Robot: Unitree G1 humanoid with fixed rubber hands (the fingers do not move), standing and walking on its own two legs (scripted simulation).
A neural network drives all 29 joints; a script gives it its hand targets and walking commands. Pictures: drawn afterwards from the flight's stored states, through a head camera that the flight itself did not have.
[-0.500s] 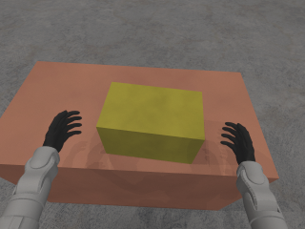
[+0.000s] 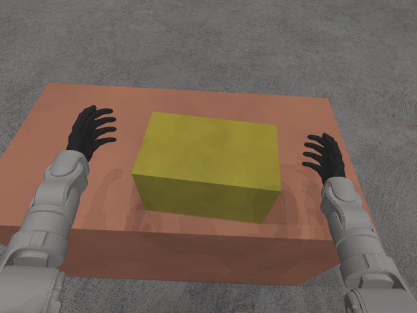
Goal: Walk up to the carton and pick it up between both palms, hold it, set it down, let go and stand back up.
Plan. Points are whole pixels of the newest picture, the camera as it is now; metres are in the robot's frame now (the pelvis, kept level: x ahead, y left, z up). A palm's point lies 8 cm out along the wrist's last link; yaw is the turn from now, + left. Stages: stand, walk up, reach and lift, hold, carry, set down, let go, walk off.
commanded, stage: reach and lift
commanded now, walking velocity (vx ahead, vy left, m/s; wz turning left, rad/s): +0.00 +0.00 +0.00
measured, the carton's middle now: (208, 169) +0.43 +0.00 -0.05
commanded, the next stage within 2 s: none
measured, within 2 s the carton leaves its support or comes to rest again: neither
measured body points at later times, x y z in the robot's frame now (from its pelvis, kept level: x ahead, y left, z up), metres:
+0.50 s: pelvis +0.00 +0.01 +0.00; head +0.06 +0.02 +0.44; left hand +0.45 +0.23 +0.08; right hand +0.41 -0.26 +0.06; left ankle -0.01 +0.15 -0.73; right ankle +0.01 -0.10 -0.73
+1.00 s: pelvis -0.01 +0.04 -0.03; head +0.14 +0.04 +0.39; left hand +0.45 +0.22 -0.04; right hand +0.39 -0.25 -0.05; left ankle -0.01 +0.16 -0.73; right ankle +0.01 -0.10 -0.73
